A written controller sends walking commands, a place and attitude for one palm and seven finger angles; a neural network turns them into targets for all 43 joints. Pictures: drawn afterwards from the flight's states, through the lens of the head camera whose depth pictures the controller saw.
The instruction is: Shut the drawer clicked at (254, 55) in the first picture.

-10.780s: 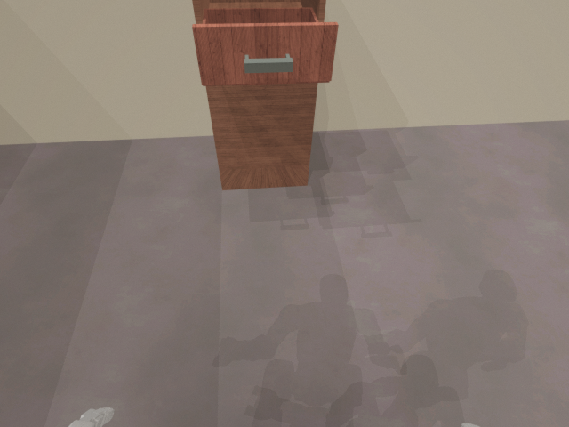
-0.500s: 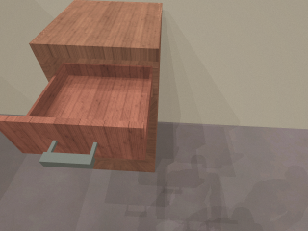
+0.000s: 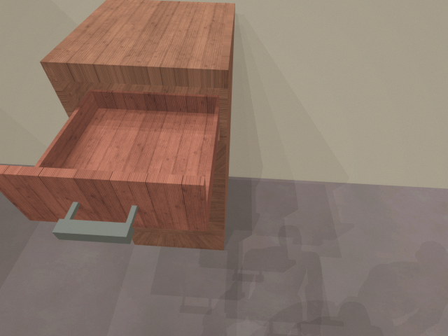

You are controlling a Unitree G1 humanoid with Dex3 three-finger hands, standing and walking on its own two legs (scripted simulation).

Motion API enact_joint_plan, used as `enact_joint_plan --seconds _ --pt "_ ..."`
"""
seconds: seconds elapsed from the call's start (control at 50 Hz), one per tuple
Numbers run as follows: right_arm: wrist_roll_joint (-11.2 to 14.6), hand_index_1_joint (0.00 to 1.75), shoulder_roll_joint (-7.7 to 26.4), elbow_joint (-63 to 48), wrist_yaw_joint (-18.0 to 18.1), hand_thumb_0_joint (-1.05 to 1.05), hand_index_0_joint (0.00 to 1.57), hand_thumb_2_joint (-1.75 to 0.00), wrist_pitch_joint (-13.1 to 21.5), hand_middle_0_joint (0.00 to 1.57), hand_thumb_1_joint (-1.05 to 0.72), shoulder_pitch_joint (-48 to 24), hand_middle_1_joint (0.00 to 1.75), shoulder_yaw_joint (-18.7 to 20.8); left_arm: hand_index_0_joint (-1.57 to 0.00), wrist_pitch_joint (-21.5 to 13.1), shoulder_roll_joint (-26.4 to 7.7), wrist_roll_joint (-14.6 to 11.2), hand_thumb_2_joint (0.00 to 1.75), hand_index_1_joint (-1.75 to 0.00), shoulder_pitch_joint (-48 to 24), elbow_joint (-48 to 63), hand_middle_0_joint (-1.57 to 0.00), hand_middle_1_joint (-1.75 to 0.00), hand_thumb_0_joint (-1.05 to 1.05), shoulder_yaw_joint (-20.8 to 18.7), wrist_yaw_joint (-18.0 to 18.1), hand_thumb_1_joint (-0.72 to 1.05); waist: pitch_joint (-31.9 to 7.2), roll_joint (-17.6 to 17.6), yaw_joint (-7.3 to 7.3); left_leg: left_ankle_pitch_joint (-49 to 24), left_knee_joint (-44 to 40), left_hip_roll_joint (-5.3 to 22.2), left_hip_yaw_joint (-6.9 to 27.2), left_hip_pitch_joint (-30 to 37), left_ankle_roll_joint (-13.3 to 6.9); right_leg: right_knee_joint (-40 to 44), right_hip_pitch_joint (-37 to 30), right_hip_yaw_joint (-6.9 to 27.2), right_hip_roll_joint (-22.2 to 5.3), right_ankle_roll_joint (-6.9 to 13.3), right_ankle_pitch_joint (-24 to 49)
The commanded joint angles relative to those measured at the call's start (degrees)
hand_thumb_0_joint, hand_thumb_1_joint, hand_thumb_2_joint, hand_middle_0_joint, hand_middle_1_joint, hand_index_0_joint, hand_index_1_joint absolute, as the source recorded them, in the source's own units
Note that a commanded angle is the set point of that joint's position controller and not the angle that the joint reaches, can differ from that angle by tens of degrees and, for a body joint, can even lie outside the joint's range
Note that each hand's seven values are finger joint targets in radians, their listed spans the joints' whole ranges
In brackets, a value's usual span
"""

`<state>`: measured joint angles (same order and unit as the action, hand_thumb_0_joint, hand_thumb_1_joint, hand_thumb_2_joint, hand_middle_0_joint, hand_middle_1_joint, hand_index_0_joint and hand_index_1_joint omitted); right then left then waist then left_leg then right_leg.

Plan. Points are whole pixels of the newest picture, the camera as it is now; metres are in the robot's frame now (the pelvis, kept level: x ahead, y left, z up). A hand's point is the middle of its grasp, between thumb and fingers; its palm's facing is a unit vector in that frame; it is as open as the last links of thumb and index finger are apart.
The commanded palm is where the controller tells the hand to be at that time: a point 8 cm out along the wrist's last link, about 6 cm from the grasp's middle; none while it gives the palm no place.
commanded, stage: look again from close up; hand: left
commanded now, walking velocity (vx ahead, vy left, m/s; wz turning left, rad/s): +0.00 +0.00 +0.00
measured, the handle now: (99, 220) +0.30 +0.26 +0.03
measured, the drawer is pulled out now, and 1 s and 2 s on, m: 0.29 0.29 0.29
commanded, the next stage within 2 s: raise the hand and make a fist in 0.06 s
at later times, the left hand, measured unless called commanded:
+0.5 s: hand (138, 321) +0.15 +0.16 -0.02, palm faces +0.09 -0.99 +0.06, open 6.7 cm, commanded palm +0.09 +0.22 -0.03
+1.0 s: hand (96, 320) +0.14 +0.20 +0.03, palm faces +0.05 -1.00 -0.03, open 3.8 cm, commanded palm +0.09 +0.25 +0.04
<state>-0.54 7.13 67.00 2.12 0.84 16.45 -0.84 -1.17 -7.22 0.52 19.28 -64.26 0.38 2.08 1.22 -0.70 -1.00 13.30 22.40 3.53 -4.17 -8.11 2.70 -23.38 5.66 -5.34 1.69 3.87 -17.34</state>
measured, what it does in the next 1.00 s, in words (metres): shifts its weight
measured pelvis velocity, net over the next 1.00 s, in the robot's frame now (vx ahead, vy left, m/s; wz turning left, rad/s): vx -0.06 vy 0.03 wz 0.01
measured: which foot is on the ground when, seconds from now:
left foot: down 0.00-1.00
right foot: down 0.00-1.00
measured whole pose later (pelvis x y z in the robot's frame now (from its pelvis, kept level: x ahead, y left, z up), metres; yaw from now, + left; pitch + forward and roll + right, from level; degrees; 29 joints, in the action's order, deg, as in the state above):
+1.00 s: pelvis -0.06 +0.03 -0.04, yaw +1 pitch +5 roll -1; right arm 2.0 10.5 32.5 3.2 12.7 16.2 -2.2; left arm -11.4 -10.8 -13.3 29.6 13.3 -5.1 -8.1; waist -4.3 1.7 0.2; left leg 21.4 49.2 2.7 -2.5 -32.6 -0.3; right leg -48.5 29.0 -5.9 -0.9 1.9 -24.3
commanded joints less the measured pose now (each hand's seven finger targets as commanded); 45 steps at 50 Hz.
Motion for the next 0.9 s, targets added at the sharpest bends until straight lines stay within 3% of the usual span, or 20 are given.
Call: enact_joint_plan --seconds 0.0,0.12,0.14,0.16,0.18,0.2,0.22,0.24,0.26,0.32,0.38,0.4,0.46,0.5,0.56,0.6,0.66,0.76,0.8,0.88 --pt "0.0 0.30 4.2 -1.3 0.3 0.00 0.20 -0.90 0.5 0.20 -0.90 4.1 0.30 0.5 -0.20 -0.8 -5.6 0.2 0.90 -0.30 5.4 0.9 -0.20 -0.30 0.00 -0.8 0.4 0.90 3.8 -0.5 0.26 -9.6 -1.6 2.7 2.7 0.1 -3.3 5.2 4.1 6.7 -7.9 -1.8 18.2" --pt "0.0 0.30 4.4 -1.5 0.3 0.00 0.20 -0.90 0.5 0.20 -0.90 4.1 0.30 0.6 -0.20 -0.8 -5.5 0.1 0.90 -0.30 5.6 0.9 -0.20 -0.30 0.00 -0.8 0.4 0.90 3.2 -0.2 0.26 -9.6 -1.3 2.7 2.6 0.3 -3.2 5.3 4.3 7.0 -8.0 -1.9 18.1" --pt "0.3 0.30 6.4 -6.0 -0.5 0.00 0.20 -0.90 1.0 0.20 -0.90 -3.1 0.30 1.1 -0.20 -2.4 -7.0 1.0 0.90 -0.30 8.1 -0.8 -0.20 -0.30 0.00 -1.1 2.6 0.90 7.5 0.3 -1.38 -3.4 14.1 2.0 -0.5 -9.9 -1.4 4.8 6.1 13.2 -13.4 -6.8 48.7" --pt "2.2 0.30 18.1 -26.4 1.8 0.00 0.20 -0.90 10.2 0.20 -0.90 -1.5 0.30 2.0 -0.22 -15.0 -15.8 -11.7 0.90 -0.32 -34.4 87.5 -0.22 -0.32 0.00 0.2 0.4 0.90 -20.4 12.5 6.85 -13.1 3.6 -2.9 0.9 8.5 -5.5 -1.5 0.6 10.1 -8.5 -2.8 37.2" --pt "1.3 0.30 12.1 -23.0 3.3 0.00 0.20 -0.90 14.3 0.20 -0.90 -5.1 0.30 1.1 -0.24 -11.3 -14.1 -7.0 0.90 -0.34 -13.5 72.3 -0.24 -0.34 0.00 -2.6 3.3 0.90 -21.0 21.9 0.69 -22.1 2.0 -2.5 0.4 11.1 -5.8 -3.9 -0.2 7.4 -4.4 -1.0 24.2" --pt "2.4 0.30 13.1 -21.3 3.6 0.00 0.20 -0.90 15.8 0.20 -0.90 -6.0 0.30 2.4 -0.26 -8.5 -11.5 -7.7 0.90 -0.37 -11.2 70.8 -0.26 -0.37 0.00 -1.3 6.4 0.90 -14.3 18.7 1.65 -19.9 3.0 -1.4 1.8 5.8 -4.2 -2.3 4.9 4.2 -3.8 -1.3 14.7" --pt "3.5 0.30 10.4 -20.6 2.9 0.00 0.20 -0.90 15.9 0.20 -0.90 -2.1 0.30 2.5 -0.28 -2.6 0.5 -7.6 0.90 -0.39 7.3 56.1 -0.28 -0.39 0.00 4.0 5.5 0.90 -10.6 9.4 2.50 -18.1 3.1 -0.4 2.7 2.7 -5.1 -2.6 6.7 2.1 -3.9 -2.4 14.8" --pt "4.1 0.30 11.6 -25.4 3.1 0.00 0.20 -0.90 16.8 0.20 -0.90 -3.5 0.30 2.3 -0.30 -3.7 2.5 -9.7 0.90 -0.41 -2.4 69.9 -0.30 -0.41 0.00 7.6 4.2 0.90 -6.0 2.5 2.69 -15.8 4.5 -0.8 3.6 0.1 -5.5 -3.6 8.1 1.7 -3.4 -3.3 16.7" --pt "4.0 0.30 13.0 -26.2 3.9 0.00 0.20 -0.90 18.3 0.20 -0.90 -3.9 0.30 3.3 -0.32 -5.9 1.0 -10.2 0.90 -0.43 0.3 72.6 -0.32 -0.43 0.00 6.9 3.2 0.90 -8.5 -2.6 3.18 -12.8 6.7 -1.4 2.6 0.3 -6.0 -3.6 11.3 1.8 -3.3 -4.0 15.3" --pt "1.6 0.30 14.2 -30.7 3.2 0.00 0.20 -0.90 20.4 0.20 -0.90 -3.4 0.30 3.7 -0.38 -12.0 3.9 -8.6 0.90 -0.50 2.6 66.9 -0.38 -0.50 0.00 8.6 0.4 0.90 -2.4 -16.4 5.38 -4.3 12.5 -3.8 4.7 -9.1 -5.5 -5.4 22.5 2.3 -3.4 -5.5 5.8" --pt "1.1 0.30 13.8 -34.0 0.9 0.00 0.20 -0.90 20.1 0.20 -0.90 -7.6 0.30 5.2 -0.44 -21.3 3.2 -11.6 0.90 -0.56 21.9 58.0 -0.44 -0.56 0.00 1.7 -7.0 0.90 -2.7 -22.8 -1.16 -0.2 16.9 -3.7 5.0 -22.3 -3.2 -11.9 22.8 3.3 -3.8 -5.7 6.4" --pt "1.4 0.30 13.7 -35.3 -0.6 0.00 0.20 -0.90 19.4 0.20 -0.90 -8.4 0.30 5.6 -0.46 -24.1 0.4 -12.2 0.90 -0.58 27.9 57.1 -0.46 -0.58 0.00 -2.3 -10.4 0.90 -4.7 -16.2 -4.25 -2.2 18.0 -4.3 4.2 -23.4 -2.4 -14.5 19.5 4.9 -4.4 -4.9 12.4" --pt "0.5 0.30 13.4 -40.4 -2.4 0.00 0.20 -0.90 18.3 0.20 -0.90 -9.7 0.30 5.9 -0.52 -34.4 -8.3 -11.7 0.90 -0.65 15.7 73.1 -0.52 -0.65 0.00 -7.7 -16.9 0.90 -17.8 -1.0 -3.84 -6.5 23.8 -5.1 1.9 -25.1 -2.5 -23.7 16.7 6.9 -5.2 -3.9 22.9" --pt "-0.2 0.30 12.5 -41.4 -2.5 0.00 0.20 -0.90 17.3 0.20 -0.90 -9.0 0.30 6.4 -0.56 -38.1 -14.5 -10.1 0.90 -0.69 13.0 82.2 -0.56 -0.69 0.00 -12.5 -15.0 0.90 -21.5 12.2 -4.18 -9.1 25.8 -4.4 1.0 -21.1 -3.3 -25.7 19.9 6.3 -4.0 -2.3 18.9" --pt "0.8 0.30 10.9 -44.7 -1.9 0.00 0.20 -0.90 15.5 0.20 -0.90 -10.4 0.30 5.1 -0.62 -37.0 -6.0 -12.2 0.90 -0.75 11.0 87.5 -0.62 -0.75 0.00 -6.8 -11.9 0.90 -16.3 9.2 0.01 -4.7 26.9 -3.7 2.4 -20.2 -4.5 -23.6 26.3 4.6 -2.7 -1.9 9.8" --pt "1.2 0.30 12.0 -44.8 -0.9 0.00 0.20 -0.90 14.8 0.20 -0.90 -9.7 0.30 4.2 -0.66 -35.2 -5.1 -13.0 0.90 -0.80 4.3 87.4 -0.66 -0.80 0.00 -5.2 -11.6 0.90 -10.4 2.2 3.79 2.5 28.1 -3.3 4.1 -24.1 -4.9 -20.5 31.1 5.7 -2.6 -2.8 0.3" --pt "1.8 0.30 12.9 -45.5 0.7 0.00 0.20 -0.90 15.8 0.20 -0.90 -9.2 0.30 3.3 -0.72 -32.1 -4.5 -13.7 0.90 -0.86 1.9 85.6 -0.72 -0.86 0.00 -1.2 -14.9 0.90 -7.2 -0.9 5.13 10.3 28.0 -3.1 5.2 -27.2 -4.9 -16.5 33.5 7.2 -2.7 -3.3 -12.6" --pt "3.0 0.30 13.4 -46.5 2.5 0.00 0.20 -0.90 16.4 0.20 -0.90 -8.4 0.30 2.2 -0.82 -20.7 -10.3 -13.6 0.90 -0.97 2.8 83.4 -0.82 -0.97 0.00 -3.9 -18.9 0.90 -12.8 0.3 2.22 10.5 24.7 -3.3 5.8 -24.8 -4.9 -13.4 26.9 8.3 -3.3 -3.4 -15.7" --pt "3.1 0.30 12.8 -46.5 2.8 0.00 0.20 -0.90 16.0 0.20 -0.90 -9.6 0.30 2.2 -0.86 -16.4 -12.4 -13.7 0.90 -1.01 5.2 82.4 -0.86 -1.01 0.00 -8.4 -17.0 0.90 -14.6 -0.2 0.08 8.6 22.8 -3.0 6.0 -23.2 -4.8 -13.9 24.0 7.0 -3.0 -3.4 -13.2" --pt "2.9 0.30 10.5 -46.9 2.2 0.00 0.20 -0.90 15.5 0.20 -0.90 -11.1 0.30 1.7 -0.94 -13.6 -9.0 -16.0 0.90 -1.10 10.4 88.9 -0.94 -1.10 0.00 -11.2 -11.2 0.90 -14.6 1.4 -2.52 3.0 19.3 -2.8 5.4 -20.0 -4.2 -15.7 19.7 2.7 -2.6 -3.0 -3.3"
